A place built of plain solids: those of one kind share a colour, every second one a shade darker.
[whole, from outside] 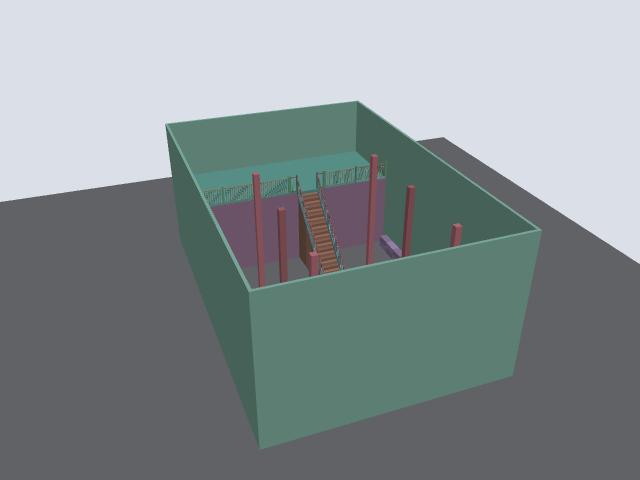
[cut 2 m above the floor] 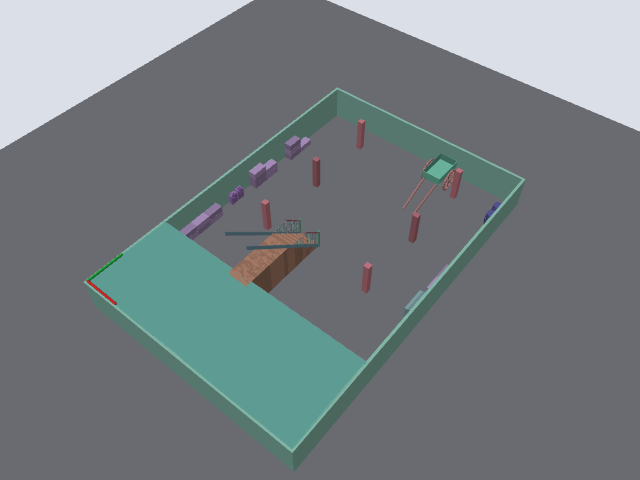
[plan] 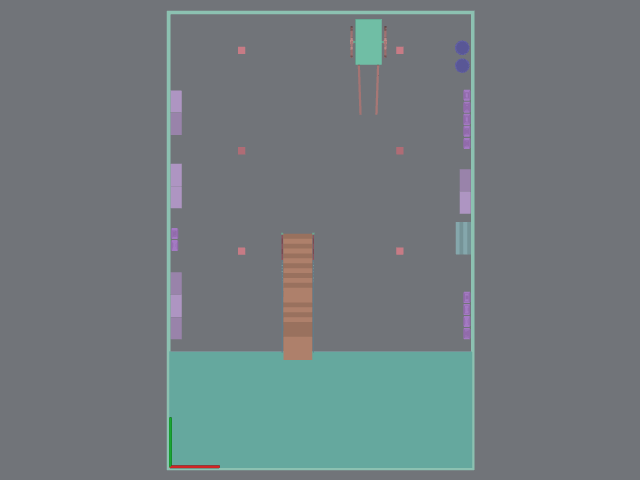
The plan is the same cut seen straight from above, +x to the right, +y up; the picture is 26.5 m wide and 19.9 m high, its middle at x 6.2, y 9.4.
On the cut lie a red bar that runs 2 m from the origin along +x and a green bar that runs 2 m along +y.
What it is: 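An aisled barn 12.5 x 18.8 m, 8.1 m high; a nave 6.6 m broad between two rows of posts 0.31 m square, 4.2 m apart, aisles 3.0 m broad; at the rear a loft 4.8 m deep at 4.58 m over closed bays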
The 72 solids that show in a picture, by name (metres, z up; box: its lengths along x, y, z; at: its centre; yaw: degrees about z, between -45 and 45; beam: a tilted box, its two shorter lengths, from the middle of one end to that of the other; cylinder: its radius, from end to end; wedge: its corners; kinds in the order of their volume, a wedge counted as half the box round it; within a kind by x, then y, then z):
{
 "loft_1": {"box": [12.56, 4.83, 4.62], "at": [6.23, 2.37, 2.26]},
 "wall_1": {"box": [0.15, 19.06, 8.15], "at": [-0.07, 9.38, 4.03]},
 "wall_2": {"box": [12.76, 0.15, 8.15], "at": [6.23, -0.07, 4.03]},
 "wall_3": {"box": [12.76, 0.15, 8.15], "at": [6.23, 18.84, 4.03]},
 "wall_4": {"box": [0.15, 19.06, 8.15], "at": [12.54, 9.38, 4.03]},
 "stair_1": {"box": [1.2, 0.56, 4.44], "at": [5.28, 4.7, 2.17]},
 "stair_2": {"box": [1.2, 0.56, 4.26], "at": [5.28, 4.91, 2.08]},
 "stair_3": {"box": [1.2, 0.56, 4.08], "at": [5.28, 5.11, 1.99]},
 "stair_4": {"box": [1.2, 0.56, 3.89], "at": [5.28, 5.31, 1.9]},
 "stair_5": {"box": [1.2, 0.56, 3.71], "at": [5.28, 5.51, 1.8]},
 "stair_6": {"box": [1.2, 0.56, 3.53], "at": [5.28, 5.72, 1.71]},
 "stair_7": {"box": [1.2, 0.56, 3.34], "at": [5.28, 5.92, 1.62]},
 "stair_8": {"box": [1.2, 0.56, 3.16], "at": [5.28, 6.12, 1.53]},
 "stair_9": {"box": [1.2, 0.56, 2.98], "at": [5.28, 6.33, 1.44]},
 "stair_10": {"box": [1.2, 0.56, 2.79], "at": [5.28, 6.53, 1.35]},
 "stair_11": {"box": [1.2, 0.56, 2.61], "at": [5.28, 6.73, 1.26]},
 "stair_12": {"box": [1.2, 0.56, 2.43], "at": [5.28, 6.94, 1.16]},
 "stair_13": {"box": [1.2, 0.56, 2.25], "at": [5.28, 7.14, 1.07]},
 "stair_14": {"box": [1.2, 0.56, 2.06], "at": [5.28, 7.34, 0.98]},
 "stair_15": {"box": [1.2, 0.56, 1.88], "at": [5.28, 7.55, 0.89]},
 "stair_16": {"box": [1.2, 0.56, 1.7], "at": [5.28, 7.75, 0.8]},
 "stair_17": {"box": [1.2, 0.56, 1.51], "at": [5.28, 7.95, 0.71]},
 "stair_18": {"box": [1.2, 0.56, 1.33], "at": [5.28, 8.16, 0.62]},
 "stair_19": {"box": [1.2, 0.56, 1.15], "at": [5.28, 8.36, 0.52]},
 "stair_20": {"box": [1.2, 0.56, 0.96], "at": [5.28, 8.56, 0.43]},
 "stair_21": {"box": [1.2, 0.56, 0.78], "at": [5.28, 8.77, 0.34]},
 "stair_22": {"box": [1.2, 0.56, 0.6], "at": [5.28, 8.97, 0.25]},
 "stair_23": {"box": [1.2, 0.56, 0.42], "at": [5.28, 9.17, 0.16]},
 "stair_24": {"box": [1.2, 0.56, 0.23], "at": [5.28, 9.38, 0.07]},
 "post_1": {"box": [0.31, 0.31, 8.15], "at": [2.95, 8.94, 4.03]},
 "post_2": {"box": [0.31, 0.31, 8.15], "at": [2.95, 13.1, 4.03]},
 "post_3": {"box": [0.31, 0.31, 8.15], "at": [2.95, 17.26, 4.03]},
 "post_4": {"box": [0.31, 0.31, 8.15], "at": [9.51, 8.94, 4.03]},
 "post_5": {"box": [0.31, 0.31, 8.15], "at": [9.51, 13.1, 4.03]},
 "post_6": {"box": [0.31, 0.31, 8.15], "at": [9.51, 17.26, 4.03]},
 "bales_1": {"box": [0.46, 0.92, 0.41], "at": [0.24, 5.74, 0.15]},
 "bales_2": {"box": [0.46, 0.92, 0.36], "at": [0.24, 5.74, 0.54]},
 "bales_3": {"box": [0.46, 0.92, 0.41], "at": [0.24, 6.67, 0.15]},
 "bales_4": {"box": [0.46, 0.92, 0.36], "at": [0.24, 6.67, 0.54]},
 "bales_5": {"box": [0.46, 0.92, 0.41], "at": [0.24, 7.6, 0.15]},
 "bales_6": {"box": [0.46, 0.92, 0.36], "at": [0.24, 7.6, 0.54]},
 "bales_7": {"box": [0.46, 0.92, 0.41], "at": [0.24, 11.17, 0.15]},
 "bales_8": {"box": [0.46, 0.92, 0.36], "at": [0.24, 11.17, 0.54]},
 "bales_9": {"box": [0.46, 0.92, 0.36], "at": [0.24, 11.17, 0.9]},
 "bales_10": {"box": [0.46, 0.92, 0.41], "at": [0.24, 12.1, 0.15]},
 "bales_11": {"box": [0.46, 0.92, 0.36], "at": [0.24, 12.1, 0.54]},
 "bales_12": {"box": [0.46, 0.92, 0.41], "at": [0.24, 14.21, 0.15]},
 "bales_13": {"box": [0.46, 0.92, 0.36], "at": [0.24, 14.21, 0.54]},
 "bales_14": {"box": [0.46, 0.92, 0.36], "at": [0.24, 14.21, 0.9]},
 "bales_15": {"box": [0.46, 0.92, 0.41], "at": [0.24, 15.14, 0.15]},
 "bales_16": {"box": [0.46, 0.92, 0.36], "at": [12.22, 10.95, 0.54]},
 "bales_17": {"box": [0.46, 0.92, 0.36], "at": [12.22, 11.88, 0.54]},
 "stair_guard_string_1": {"wedge": [[4.61, 4.73, 4.42], [4.61, 4.73, 4.65], [4.61, 9.66, -0.02], [4.61, 9.66, 0.21], [4.65, 4.73, 4.42], [4.65, 4.73, 4.65], [4.65, 9.66, -0.02], [4.65, 9.66, 0.21]]},
 "stair_guard_string_2": {"wedge": [[5.91, 4.73, 4.42], [5.91, 4.73, 4.65], [5.91, 9.66, -0.02], [5.91, 9.66, 0.21], [5.95, 4.73, 4.42], [5.95, 4.73, 4.65], [5.95, 9.66, -0.02], [5.95, 9.66, 0.21]]},
 "face_1": {"box": [4.68, 0.012, 4.59], "at": [2.34, 4.79, 2.25]},
 "face_2": {"box": [6.58, 0.012, 4.59], "at": [9.17, 4.79, 2.25]},
 "cart_rod_1": {"wedge": [[7.76, 16.64, 0.87], [7.76, 16.67, 0.79], [7.83, 14.59, 0.09], [7.83, 14.62, 0.0], [7.86, 16.65, 0.87], [7.86, 16.68, 0.79], [7.93, 14.6, 0.09], [7.93, 14.63, 0.0]]},
 "cart_rod_2": {"wedge": [[8.49, 14.6, 0.09], [8.49, 14.63, 0.0], [8.56, 16.65, 0.87], [8.56, 16.68, 0.79], [8.59, 14.59, 0.09], [8.59, 14.62, 0.0], [8.66, 16.64, 0.87], [8.66, 16.67, 0.79]]},
 "cart_1": {"box": [0.029, 1.9, 0.42], "at": [7.67, 17.61, 1.1]},
 "cart_2": {"box": [1.04, 0.028, 0.42], "at": [8.21, 16.67, 1.1]},
 "cart_3": {"box": [1.1, 1.9, 0.03], "at": [8.21, 17.61, 0.88]},
 "cart_4": {"box": [1.04, 0.028, 0.42], "at": [8.21, 18.55, 1.1]},
 "cart_5": {"box": [0.029, 1.9, 0.42], "at": [8.74, 17.61, 1.1]},
 "bin_1": {"box": [0.16, 1.35, 0.07], "at": [11.91, 9.48, 0.72]},
 "bin_2": {"box": [0.16, 1.35, 0.11], "at": [12.07, 9.48, 0.74]},
 "bin_3": {"box": [0.16, 1.35, 0.15], "at": [12.22, 9.48, 0.76]},
 "bin_4": {"box": [0.16, 1.35, 0.18], "at": [12.38, 9.48, 0.78]},
 "guard_board_1": {"box": [2.04, 0.04, 0.15], "at": [3.1, 4.73, 4.6]},
 "guard_board_2": {"box": [1.99, 0.04, 0.15], "at": [7.44, 4.73, 4.6]},
 "guard_board_3": {"box": [1.99, 0.04, 0.15], "at": [9.43, 4.73, 4.6]},
 "cask_1": {"cylinder": 0.26, "from": [12.1, 16.63, 0.85], "to": [12.1, 16.63, 0.9]},
 "cask_2": {"cylinder": 0.26, "from": [12.1, 17.37, 0.85], "to": [12.1, 17.37, 0.9]}
}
